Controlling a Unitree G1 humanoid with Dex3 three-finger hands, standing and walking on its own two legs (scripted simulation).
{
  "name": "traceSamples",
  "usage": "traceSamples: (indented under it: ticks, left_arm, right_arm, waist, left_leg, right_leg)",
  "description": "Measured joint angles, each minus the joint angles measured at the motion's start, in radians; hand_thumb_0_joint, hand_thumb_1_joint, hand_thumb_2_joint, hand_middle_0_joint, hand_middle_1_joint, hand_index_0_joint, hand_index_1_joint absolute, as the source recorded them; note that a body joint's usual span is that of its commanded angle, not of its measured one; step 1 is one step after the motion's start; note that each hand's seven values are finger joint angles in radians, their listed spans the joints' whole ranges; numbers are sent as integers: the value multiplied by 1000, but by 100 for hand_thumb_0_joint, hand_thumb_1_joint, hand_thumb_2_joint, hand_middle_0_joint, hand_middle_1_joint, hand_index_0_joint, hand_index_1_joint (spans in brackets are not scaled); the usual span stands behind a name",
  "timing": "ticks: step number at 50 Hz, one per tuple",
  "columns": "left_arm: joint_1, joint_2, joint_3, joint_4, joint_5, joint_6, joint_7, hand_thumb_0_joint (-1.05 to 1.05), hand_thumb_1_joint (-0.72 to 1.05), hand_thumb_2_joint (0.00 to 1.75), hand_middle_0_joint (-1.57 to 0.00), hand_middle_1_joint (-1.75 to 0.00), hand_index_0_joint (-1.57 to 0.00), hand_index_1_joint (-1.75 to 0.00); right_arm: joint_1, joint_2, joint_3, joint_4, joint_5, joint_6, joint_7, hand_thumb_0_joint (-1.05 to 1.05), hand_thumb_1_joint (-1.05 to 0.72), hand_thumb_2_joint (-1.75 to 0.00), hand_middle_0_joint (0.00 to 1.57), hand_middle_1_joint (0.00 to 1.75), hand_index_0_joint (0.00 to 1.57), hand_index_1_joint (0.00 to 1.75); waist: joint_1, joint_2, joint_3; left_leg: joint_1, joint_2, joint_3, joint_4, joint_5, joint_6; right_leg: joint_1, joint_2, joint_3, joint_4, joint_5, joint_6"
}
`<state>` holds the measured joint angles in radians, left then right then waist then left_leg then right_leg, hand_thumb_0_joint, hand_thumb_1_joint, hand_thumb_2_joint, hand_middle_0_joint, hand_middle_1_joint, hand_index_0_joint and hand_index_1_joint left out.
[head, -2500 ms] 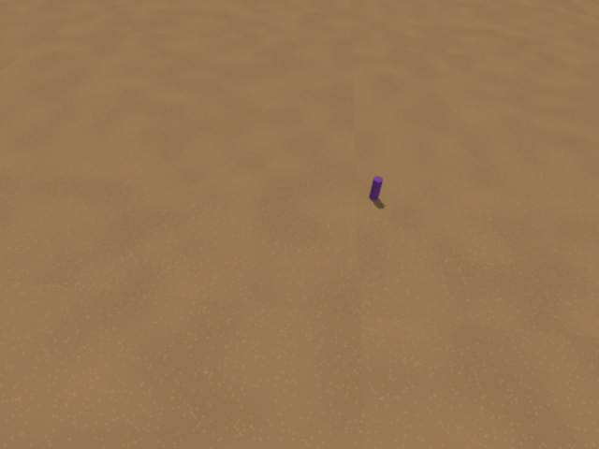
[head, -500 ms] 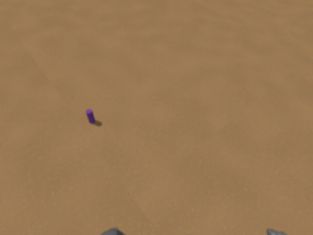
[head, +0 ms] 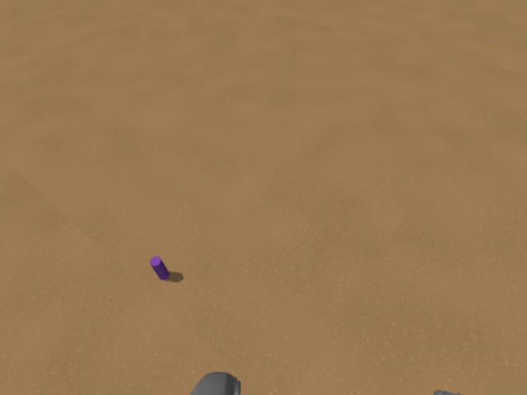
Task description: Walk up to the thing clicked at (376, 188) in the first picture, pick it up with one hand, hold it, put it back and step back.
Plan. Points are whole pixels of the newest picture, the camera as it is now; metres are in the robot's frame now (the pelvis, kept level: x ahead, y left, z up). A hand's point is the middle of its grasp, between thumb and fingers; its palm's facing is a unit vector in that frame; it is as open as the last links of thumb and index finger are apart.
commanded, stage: walk up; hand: left
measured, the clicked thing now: (160, 268) +0.70 +0.45 -0.68
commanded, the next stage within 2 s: none
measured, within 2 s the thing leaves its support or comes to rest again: neither
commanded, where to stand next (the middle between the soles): +0.29 +0.61 m, yaw -50 degrees
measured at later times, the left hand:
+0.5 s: hand out of the picture +0.28 +0.53 -0.12, palm faces -0.31 -0.78 -0.55, open 7.4 cm
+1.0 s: hand out of the picture +0.39 +0.77 -0.13, palm faces -0.36 -0.65 -0.67, open 7.4 cm
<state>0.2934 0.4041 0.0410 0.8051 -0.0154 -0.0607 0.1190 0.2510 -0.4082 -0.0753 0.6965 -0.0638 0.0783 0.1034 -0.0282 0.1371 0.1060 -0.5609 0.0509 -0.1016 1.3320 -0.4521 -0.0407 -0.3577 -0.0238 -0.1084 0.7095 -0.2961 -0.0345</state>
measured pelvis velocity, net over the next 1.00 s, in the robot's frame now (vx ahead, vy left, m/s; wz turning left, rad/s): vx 0.17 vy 0.50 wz -0.49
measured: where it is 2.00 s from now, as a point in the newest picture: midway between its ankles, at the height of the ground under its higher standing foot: outside the picture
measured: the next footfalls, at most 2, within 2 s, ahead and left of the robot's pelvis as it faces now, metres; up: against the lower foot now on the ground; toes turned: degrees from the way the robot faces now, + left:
left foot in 0.22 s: +0.19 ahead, +0.31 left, +0.00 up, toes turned -6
right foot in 0.58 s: +0.20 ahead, +0.17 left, +0.00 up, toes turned -25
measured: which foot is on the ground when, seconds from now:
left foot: up 0.00-0.20, down 0.22-0.60, up 0.62-0.94, down 0.96-1.00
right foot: down 0.00-0.24, up 0.26-0.56, down 0.58-1.00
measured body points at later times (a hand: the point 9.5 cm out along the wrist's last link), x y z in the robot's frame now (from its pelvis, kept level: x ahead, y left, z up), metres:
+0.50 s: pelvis +0.12 +0.25 +0.01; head +0.17 +0.22 +0.45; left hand +0.30 +0.56 -0.08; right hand +0.08 -0.07 -0.10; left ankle +0.15 +0.31 -0.71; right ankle +0.14 +0.15 -0.66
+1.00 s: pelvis +0.17 +0.50 -0.05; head +0.19 +0.44 +0.39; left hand +0.41 +0.80 -0.09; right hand +0.14 +0.12 -0.14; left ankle +0.24 +0.65 -0.71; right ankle +0.17 +0.20 -0.70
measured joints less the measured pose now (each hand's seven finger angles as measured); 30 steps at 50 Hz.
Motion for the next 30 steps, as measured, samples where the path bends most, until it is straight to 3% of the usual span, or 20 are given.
traceSamples:
  ticks: [5, 10, 11, 12, 13, 14, 17, 20, 23, 26, 29, 30]
  left_arm:
    - [71, -10, -12, 28, 36, -21, -20, 0, 90, 89, -21, -31, -21, -31]
    - [95, 40, 4, 12, 58, -23, -25, 0, 89, 89, -21, -31, -21, -31]
    - [95, 61, 13, 9, 60, -18, -24, 0, 89, 89, -21, -31, -21, -31]
    - [86, 91, 26, 13, 62, -11, -19, 0, 89, 89, -21, -31, -21, -31]
    - [72, 116, 42, 25, 62, 0, -10, 0, 89, 89, -21, -31, -21, -31]
    - [58, 129, 55, 39, 56, 13, 3, 0, 89, 89, -21, -31, -21, -31]
    - [14, 129, 53, 76, 33, 29, 26, 1, 90, 89, -21, -30, -20, -30]
    - [2, 106, 38, 75, 9, 16, 11, 1, 90, 89, -20, -30, -20, -30]
    - [2, 69, 21, 60, -1, 13, -3, 0, 90, 89, -20, -30, -20, -30]
    - [5, 32, 11, 35, -4, 14, -10, 0, 90, 89, -21, -30, -20, -30]
    - [23, 14, 10, 1, -1, 3, -11, 0, 90, 89, -21, -30, -20, -31]
    - [28, 11, 14, -10, 5, -4, -7, 0, 90, 89, -21, -30, -20, -31]
  right_arm:
    - [-89, -74, -27, -64, 6, -11, 21, 1, -91, -90, 21, 30, 20, 30]
    - [-120, -124, -63, -69, 11, -4, 27, 1, -91, -90, 20, 30, 20, 30]
    - [-117, -123, -68, -68, 9, -6, 26, 0, -91, -90, 20, 30, 20, 30]
    - [-117, -105, -73, -64, 2, -11, 23, 0, -91, -90, 20, 30, 20, 30]
    - [-113, -85, -70, -65, -7, -19, 20, 0, -91, -90, 20, 30, 20, 30]
    - [-103, -68, -59, -65, -11, -29, 15, 0, -91, -90, 20, 30, 20, 30]
    - [-64, -21, -32, -34, -5, -35, 0, 0, -91, -90, 20, 30, 20, 30]
    - [-22, 12, -20, -15, -6, -30, -15, 1, -91, -90, 20, 30, 20, 30]
    - [17, 12, -24, -16, -15, -30, -28, 1, -90, -90, 21, 30, 20, 30]
    - [45, -3, -34, -28, -23, -21, -37, 1, -90, -90, 21, 30, 20, 30]
    - [57, -18, -45, -41, -26, 3, -39, 1, -90, -90, 21, 30, 20, 30]
    - [53, -21, -49, -40, -22, 10, -39, 1, -90, -90, 21, 30, 20, 30]
  waist:
    - [21, 26, -11]
    - [41, 32, -31]
    - [41, 19, -36]
    - [39, -26, -28]
    - [38, -66, -14]
    - [36, -83, -7]
    - [8, -97, 1]
    - [-25, -112, 6]
    - [-59, -101, 17]
    - [-82, -77, 23]
    - [-88, -50, 19]
    - [-78, -34, 22]
  left_leg:
    - [-67, 95, -73, -236, 111, 31]
    - [-23, 90, -14, -374, 123, 41]
    - [2, 77, 6, -403, 74, 34]
    - [4, 49, 40, -384, 37, 10]
    - [3, 30, 74, -352, 19, 0]
    - [0, 31, 95, -329, 7, -3]
    - [34, 34, 129, -373, 17, 27]
    - [101, 13, 186, -498, 62, 65]
    - [161, -12, 238, -589, 90, 103]
    - [190, -32, 291, -616, 83, 135]
    - [175, -40, 339, -546, 32, 150]
    - [148, -32, 333, -475, 10, 131]
  right_leg:
    - [2, -50, 109, 9, -26, 65]
    - [-48, -103, 200, 72, -89, 79]
    - [-66, -118, 221, 100, -110, 72]
    - [-90, -148, 260, 145, -134, 45]
    - [-121, -151, 302, 223, -178, 18]
    - [-160, -116, 320, 330, -217, 1]
    - [-254, -28, 230, 572, -208, -31]
    - [-293, 5, 134, 571, -147, -20]
    - [-280, 21, 62, 458, -138, 2]
    - [-236, 22, 1, 293, -86, 6]
    - [-138, 26, -29, 78, 38, -18]
    - [-112, 40, -22, 43, -11, -37]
